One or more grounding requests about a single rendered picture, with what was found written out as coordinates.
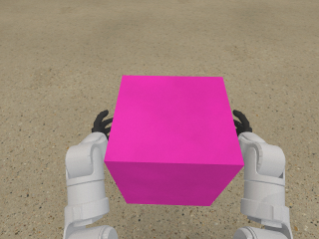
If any left robot upper arm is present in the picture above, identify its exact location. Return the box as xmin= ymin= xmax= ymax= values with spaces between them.
xmin=67 ymin=225 xmax=119 ymax=239

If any left robot hand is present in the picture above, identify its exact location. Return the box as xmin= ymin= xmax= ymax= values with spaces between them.
xmin=92 ymin=110 xmax=113 ymax=141

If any robot right forearm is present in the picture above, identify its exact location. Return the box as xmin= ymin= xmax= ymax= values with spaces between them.
xmin=237 ymin=131 xmax=293 ymax=239

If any right robot upper arm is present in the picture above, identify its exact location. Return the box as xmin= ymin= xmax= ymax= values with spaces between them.
xmin=233 ymin=226 xmax=288 ymax=239

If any right robot hand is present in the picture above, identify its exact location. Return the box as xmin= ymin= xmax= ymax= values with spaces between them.
xmin=232 ymin=110 xmax=252 ymax=136

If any robot left forearm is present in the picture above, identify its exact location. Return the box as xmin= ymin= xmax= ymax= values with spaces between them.
xmin=63 ymin=131 xmax=110 ymax=239

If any carton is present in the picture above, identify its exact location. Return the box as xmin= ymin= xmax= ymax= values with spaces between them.
xmin=104 ymin=75 xmax=244 ymax=206

